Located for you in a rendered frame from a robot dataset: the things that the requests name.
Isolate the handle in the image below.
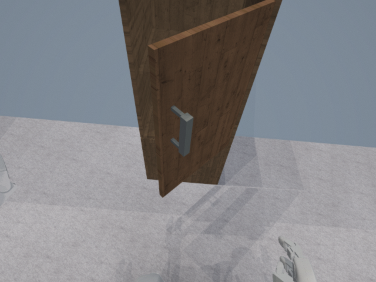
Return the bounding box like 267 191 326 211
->
170 105 193 157

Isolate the cupboard door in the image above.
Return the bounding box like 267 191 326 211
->
148 0 276 197

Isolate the left robot hand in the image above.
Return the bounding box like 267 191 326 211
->
0 154 18 206

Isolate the right robot hand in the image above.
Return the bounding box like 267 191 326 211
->
273 236 318 282

